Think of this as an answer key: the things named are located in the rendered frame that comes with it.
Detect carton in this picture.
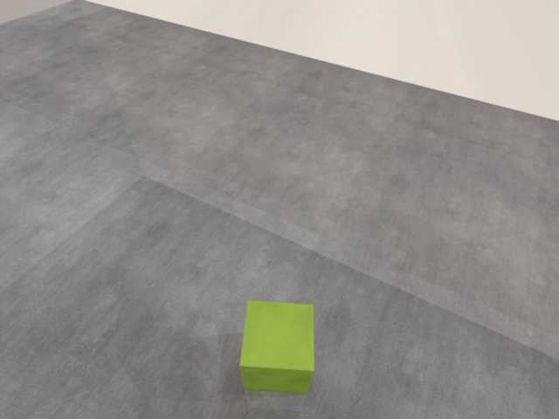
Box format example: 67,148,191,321
239,300,314,395

